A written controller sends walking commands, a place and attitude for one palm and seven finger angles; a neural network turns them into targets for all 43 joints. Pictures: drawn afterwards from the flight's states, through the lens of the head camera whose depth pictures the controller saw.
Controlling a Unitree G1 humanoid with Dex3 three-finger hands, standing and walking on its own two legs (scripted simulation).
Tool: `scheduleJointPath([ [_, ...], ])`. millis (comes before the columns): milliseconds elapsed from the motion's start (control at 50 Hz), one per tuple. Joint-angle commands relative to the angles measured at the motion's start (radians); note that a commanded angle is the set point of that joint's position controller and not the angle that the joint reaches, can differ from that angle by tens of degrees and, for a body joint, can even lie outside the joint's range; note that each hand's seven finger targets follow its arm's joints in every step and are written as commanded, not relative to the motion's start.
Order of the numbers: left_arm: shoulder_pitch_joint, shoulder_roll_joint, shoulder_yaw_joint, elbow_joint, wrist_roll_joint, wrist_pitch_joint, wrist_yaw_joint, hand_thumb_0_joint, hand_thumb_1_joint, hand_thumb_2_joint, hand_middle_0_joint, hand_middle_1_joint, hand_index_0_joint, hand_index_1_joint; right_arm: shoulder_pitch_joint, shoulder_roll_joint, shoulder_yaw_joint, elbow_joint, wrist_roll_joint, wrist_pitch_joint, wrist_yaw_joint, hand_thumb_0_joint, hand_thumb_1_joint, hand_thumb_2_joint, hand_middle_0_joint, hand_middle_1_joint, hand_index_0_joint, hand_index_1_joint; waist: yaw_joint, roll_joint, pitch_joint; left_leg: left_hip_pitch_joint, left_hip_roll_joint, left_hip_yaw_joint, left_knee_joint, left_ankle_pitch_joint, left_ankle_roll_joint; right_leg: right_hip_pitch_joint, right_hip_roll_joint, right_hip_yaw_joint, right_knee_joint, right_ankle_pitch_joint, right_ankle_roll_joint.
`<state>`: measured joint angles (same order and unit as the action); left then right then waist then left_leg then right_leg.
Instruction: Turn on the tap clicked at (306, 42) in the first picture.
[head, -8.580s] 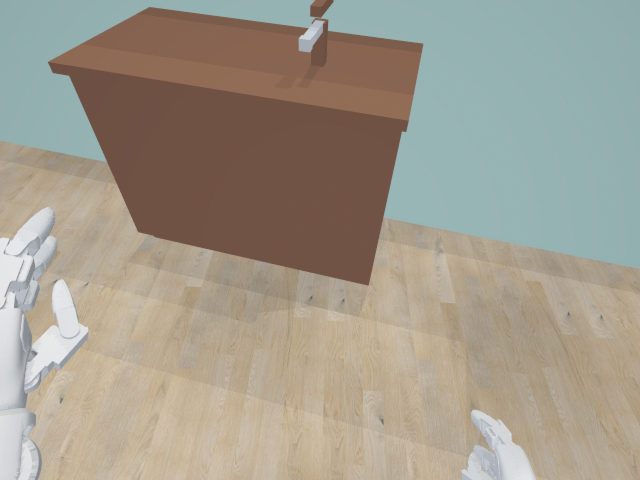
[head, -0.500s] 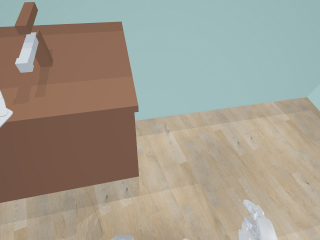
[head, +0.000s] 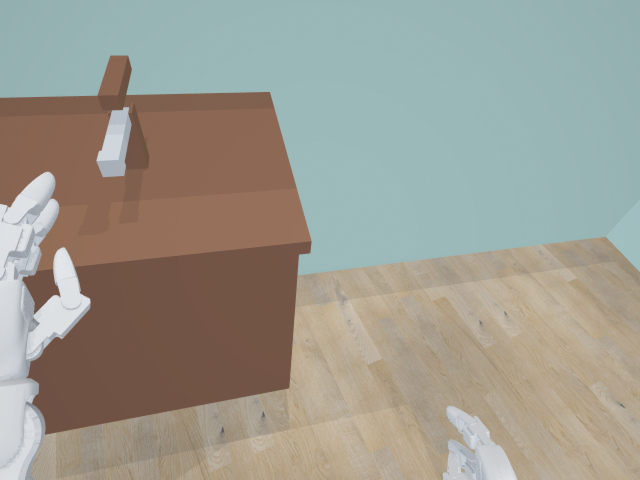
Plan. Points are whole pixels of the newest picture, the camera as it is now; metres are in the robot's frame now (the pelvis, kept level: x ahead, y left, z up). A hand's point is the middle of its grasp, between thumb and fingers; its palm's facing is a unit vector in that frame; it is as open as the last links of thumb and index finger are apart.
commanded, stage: come to a stop and stand still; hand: left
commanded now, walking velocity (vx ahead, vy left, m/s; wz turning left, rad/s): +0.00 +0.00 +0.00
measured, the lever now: (111, 163) +0.47 +0.36 +0.12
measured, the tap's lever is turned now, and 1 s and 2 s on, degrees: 0 0 0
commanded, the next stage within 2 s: look again from close up in 0.80 s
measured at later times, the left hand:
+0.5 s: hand (108, 273) +0.26 +0.25 +0.16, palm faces +0.38 -0.85 -0.37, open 7.4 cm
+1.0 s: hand (117, 283) +0.25 +0.24 +0.16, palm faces +0.40 -0.84 -0.36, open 7.4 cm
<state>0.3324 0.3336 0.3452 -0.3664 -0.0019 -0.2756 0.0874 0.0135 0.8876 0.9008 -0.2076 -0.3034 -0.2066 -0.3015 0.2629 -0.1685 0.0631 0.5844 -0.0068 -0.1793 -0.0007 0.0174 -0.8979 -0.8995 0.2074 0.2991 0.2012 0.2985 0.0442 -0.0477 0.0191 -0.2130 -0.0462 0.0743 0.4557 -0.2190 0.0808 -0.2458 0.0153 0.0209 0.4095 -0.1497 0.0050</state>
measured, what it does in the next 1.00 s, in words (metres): stands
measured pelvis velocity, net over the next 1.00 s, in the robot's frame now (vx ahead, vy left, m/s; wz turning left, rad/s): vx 0.03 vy -0.01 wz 0.02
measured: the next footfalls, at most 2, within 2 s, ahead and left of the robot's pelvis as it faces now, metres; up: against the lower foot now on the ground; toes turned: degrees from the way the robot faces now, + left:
none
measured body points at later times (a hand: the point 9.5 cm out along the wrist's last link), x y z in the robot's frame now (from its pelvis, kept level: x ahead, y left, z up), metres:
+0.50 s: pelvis +0.04 +0.00 +0.00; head +0.06 +0.02 +0.45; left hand +0.23 +0.29 +0.18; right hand +0.23 -0.22 -0.06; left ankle +0.02 +0.06 -0.74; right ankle +0.06 -0.13 -0.74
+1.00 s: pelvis +0.03 -0.01 +0.00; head +0.04 +0.00 +0.45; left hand +0.22 +0.28 +0.18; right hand +0.21 -0.24 -0.07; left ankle +0.02 +0.06 -0.74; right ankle +0.06 -0.13 -0.74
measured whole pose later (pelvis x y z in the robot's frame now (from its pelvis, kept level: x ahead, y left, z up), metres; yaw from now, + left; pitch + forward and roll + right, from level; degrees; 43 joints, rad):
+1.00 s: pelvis +0.03 -0.01 +0.00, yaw +1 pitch +0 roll -1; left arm 0.42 0.35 0.33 -0.40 -0.04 -0.21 0.10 0.01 0.89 0.90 -0.21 -0.30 -0.21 -0.30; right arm 0.24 -0.21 0.03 0.56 -0.01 -0.08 -0.05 0.02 -0.90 -0.90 0.21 0.30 0.20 0.30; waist 0.02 -0.01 0.00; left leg -0.18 -0.04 0.04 0.40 -0.23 0.06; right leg -0.21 0.03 0.01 0.35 -0.15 -0.01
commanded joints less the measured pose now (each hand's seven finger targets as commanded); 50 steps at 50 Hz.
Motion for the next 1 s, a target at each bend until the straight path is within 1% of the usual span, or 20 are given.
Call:
scheduleJointPath([
  [0, -0.138, 0.186, 0.087, -0.223, -0.003, -0.046, 0.013, 0.0, 0.9, 0.9, -0.2, -0.3, -0.2, -0.3, -0.107, -0.145, -0.065, -0.165, 0.004, -0.042, -0.02, 0.0, -0.9, -0.9, 0.2, 0.3, 0.2, 0.3, -0.014, 0.135, -0.059, -0.117, 0.153, -0.176, -0.25, -0.23, -0.061, 0.114, -0.001, 0.034, -0.016, -0.062, -0.015],
  [40, -0.14, 0.175, 0.079, -0.245, -0.003, -0.049, 0.013, 0.0, 0.9, 0.9, -0.2, -0.3, -0.2, -0.3, -0.104, -0.146, -0.066, -0.172, 0.001, -0.035, -0.023, 0.0, -0.9, -0.9, 0.2, 0.3, 0.2, 0.3, -0.015, 0.165, -0.074, -0.114, 0.159, -0.188, -0.254, -0.174, -0.073, 0.136, 0.002, 0.019, 0.01, -0.017, -0.017],
  [80, -0.124, 0.18, 0.083, -0.255, -0.01, -0.047, 0.014, 0.0, 0.9, 0.9, -0.2, -0.3, -0.2, -0.3, -0.107, -0.147, -0.068, -0.177, 0.0, -0.03, -0.023, 0.0, -0.9, -0.9, 0.2, 0.3, 0.2, 0.3, -0.014, 0.146, -0.091, -0.073, 0.154, -0.175, -0.222, -0.058, -0.087, 0.136, -0.005, 0.014, 0.009, 0.04, -0.018],
  [160, -0.093, 0.177, 0.082, -0.278, -0.02, -0.038, 0.014, 0.0, 0.9, 0.9, -0.2, -0.3, -0.2, -0.3, -0.104, -0.153, -0.078, -0.175, -0.002, -0.016, -0.023, 0.0, -0.9, -0.9, 0.2, 0.3, 0.2, 0.3, -0.016, 0.128, -0.158, 0.028, 0.121, -0.127, -0.125, 0.279, -0.131, 0.142, -0.009, 0.001, 0.015, 0.183, -0.025],
  [200, -0.067, 0.18, 0.086, -0.288, -0.024, -0.032, 0.013, 0.0, 0.9, 0.9, -0.2, -0.3, -0.2, -0.3, -0.109, -0.155, -0.08, -0.176, -0.002, -0.008, -0.023, 0.0, -0.9, -0.9, 0.2, 0.3, 0.2, 0.3, -0.02, 0.157, -0.179, 0.079, 0.116, -0.113, -0.093, 0.424, -0.153, 0.123, -0.01, -0.004, 0.03, 0.227, -0.028],
  [240, -0.038, 0.177, 0.086, -0.289, -0.028, -0.024, 0.013, 0.0, 0.9, 0.9, -0.2, -0.3, -0.2, -0.3, -0.105, -0.156, -0.083, -0.176, 0.003, 0.004, -0.021, 0.0, -0.9, -0.9, 0.2, 0.3, 0.2, 0.3, -0.021, 0.155, -0.194, 0.1, 0.124, -0.113, -0.071, 0.522, -0.162, 0.118, -0.01, -0.012, 0.041, 0.23, -0.027],
  [260, -0.02, 0.181, 0.091, -0.287, -0.032, -0.019, 0.013, 0.0, 0.9, 0.9, -0.2, -0.3, -0.2, -0.3, -0.109, -0.154, -0.083, -0.183, 0.004, 0.011, -0.021, 0.0, -0.9, -0.9, 0.2, 0.3, 0.2, 0.3, -0.02, 0.145, -0.193, 0.1, 0.128, -0.11, -0.064, 0.53, -0.16, 0.117, -0.014, -0.012, 0.036, 0.232, -0.026],
  [340, 0.021, 0.181, 0.103, -0.272, -0.042, -0.006, 0.018, 0.0, 0.9, 0.9, -0.2, -0.3, -0.2, -0.3, -0.12, -0.153, -0.083, -0.19, 0.008, 0.031, -0.03, 0.0, -0.9, -0.9, 0.2, 0.3, 0.2, 0.3, -0.02, 0.1, -0.188, 0.05, 0.113, -0.101, -0.063, 0.449, -0.154, 0.159, -0.024, 0.0, 0.024, 0.289, -0.029],
  [400, 0.014, 0.201, 0.121, -0.296, -0.046, -0.005, 0.023, 0.0, 0.9, 0.9, -0.2, -0.3, -0.2, -0.3, -0.131, -0.154, -0.083, -0.19, 0.005, 0.038, -0.039, 0.0, -0.9, -0.9, 0.2, 0.3, 0.2, 0.3, -0.022, 0.107, -0.191, 0.037, 0.102, -0.101, -0.066, 0.392, -0.146, 0.169, -0.03, 0.019, 0.018, 0.308, -0.032],
  [480, 0.012, 0.188, 0.104, -0.297, -0.047, -0.002, 0.028, 0.0, 0.9, 0.9, -0.2, -0.3, -0.2, -0.3, -0.133, -0.155, -0.084, -0.189, 0.006, 0.04, -0.047, 0.0, -0.9, -0.9, 0.2, 0.3, 0.2, 0.3, -0.022, 0.106, -0.189, 0.019, 0.1, -0.102, -0.081, 0.29, -0.128, 0.175, -0.033, 0.03, 0.003, 0.265, -0.031],
  [520, -0.004, 0.188, 0.099, -0.307, -0.046, -0.002, 0.03, 0.0, 0.9, 0.9, -0.2, -0.3, -0.2, -0.3, -0.137, -0.155, -0.084, -0.186, 0.004, 0.04, -0.053, 0.0, -0.9, -0.9, 0.2, 0.3, 0.2, 0.3, -0.024, 0.129, -0.179, 0.013, 0.096, -0.102, -0.088, 0.259, -0.126, 0.168, -0.033, 0.038, -0.003, 0.248, -0.032],
  [580, 0.007, 0.183, 0.098, -0.268, -0.045, 0.003, 0.035, 0.0, 0.9, 0.9, -0.2, -0.3, -0.2, -0.3, -0.134, -0.155, -0.084, -0.182, 0.004, 0.042, -0.056, 0.0, -0.9, -0.9, 0.2, 0.3, 0.2, 0.3, -0.021, 0.091, -0.159, -0.011, 0.094, -0.107, -0.107, 0.174, -0.11, 0.168, -0.034, 0.045, -0.029, 0.199, -0.03],
  [600, -0.008, 0.188, 0.098, -0.276, -0.045, 0.003, 0.035, 0.0, 0.9, 0.9, -0.2, -0.3, -0.2, -0.3, -0.143, -0.156, -0.083, -0.184, 0.002, 0.043, -0.059, 0.0, -0.9, -0.9, 0.2, 0.3, 0.2, 0.3, -0.022, 0.111, -0.149, -0.015, 0.088, -0.107, -0.11, 0.158, -0.11, 0.159, -0.038, 0.049, -0.036, 0.185, -0.031],
  [640, -0.003, 0.172, 0.086, -0.246, -0.043, 0.006, 0.035, 0.0, 0.9, 0.9, -0.2, -0.3, -0.2, -0.3, -0.139, -0.155, -0.084, -0.18, 0.002, 0.043, -0.062, 0.0, -0.9, -0.9, 0.2, 0.3, 0.2, 0.3, -0.022, 0.084, -0.139, -0.016, 0.088, -0.103, -0.115, 0.108, -0.097, 0.146, -0.038, 0.062, -0.06, 0.151, -0.03],
  [680, -0.012, 0.172, 0.081, -0.244, -0.042, 0.006, 0.036, 0.0, 0.9, 0.9, -0.2, -0.3, -0.2, -0.3, -0.136, -0.158, -0.085, -0.179, 0.003, 0.043, -0.061, 0.0, -0.9, -0.9, 0.2, 0.3, 0.2, 0.3, -0.023, 0.089, -0.128, -0.029, 0.083, -0.106, -0.128, 0.073, -0.091, 0.144, -0.037, 0.064, -0.075, 0.12, -0.029],
  [700, -0.032, 0.178, 0.082, -0.262, -0.039, 0.005, 0.036, 0.0, 0.9, 0.9, -0.2, -0.3, -0.2, -0.3, -0.142, -0.157, -0.084, -0.178, 0.001, 0.045, -0.063, 0.0, -0.9, -0.9, 0.2, 0.3, 0.2, 0.3, -0.025, 0.113, -0.127, -0.031, 0.082, -0.112, -0.135, 0.075, -0.095, 0.147, -0.036, 0.061, -0.072, 0.115, -0.03],
  [760, -0.015, 0.172, 0.079, -0.244, -0.04, 0.008, 0.036, 0.0, 0.9, 0.9, -0.2, -0.3, -0.2, -0.3, -0.135, -0.157, -0.086, -0.18, 0.004, 0.045, -0.063, 0.0, -0.9, -0.9, 0.2, 0.3, 0.2, 0.3, -0.023, 0.093, -0.129, -0.029, 0.082, -0.106, -0.142, 0.062, -0.087, 0.153, -0.03, 0.055, -0.082, 0.108, -0.025],
  [800, -0.029, 0.186, 0.085, -0.264, -0.039, 0.007, 0.036, 0.0, 0.9, 0.9, -0.2, -0.3, -0.2, -0.3, -0.142, -0.158, -0.085, -0.183, 0.003, 0.045, -0.063, 0.0, -0.9, -0.9, 0.2, 0.3, 0.2, 0.3, -0.025, 0.12, -0.122, -0.034, 0.081, -0.113, -0.151, 0.069, -0.093, 0.151, -0.027, 0.047, -0.079, 0.103, -0.024],
  [880, 0.002, 0.177, 0.083, -0.242, -0.04, 0.01, 0.036, 0.0, 0.9, 0.9, -0.2, -0.3, -0.2, -0.3, -0.131, -0.157, -0.087, -0.184, 0.005, 0.045, -0.063, 0.0, -0.9, -0.9, 0.2, 0.3, 0.2, 0.3, -0.022, 0.092, -0.12, -0.042, 0.085, -0.115, -0.164, 0.054, -0.089, 0.161, -0.02, 0.038, -0.077, 0.099, -0.019],
  [980, 0.014, 0.178, 0.089, -0.242, -0.041, 0.011, 0.036, 0.0, 0.9, 0.9, -0.2, -0.3, -0.2, -0.3, -0.126, -0.16, -0.09, -0.181, 0.005, 0.045, -0.063, 0.0, -0.9, -0.9, 0.2, 0.3, 0.2, 0.3, -0.022, 0.087, -0.137, -0.041, 0.083, -0.114, -0.154, 0.081, -0.09, 0.18, -0.021, 0.037, -0.071, 0.13, -0.021],
])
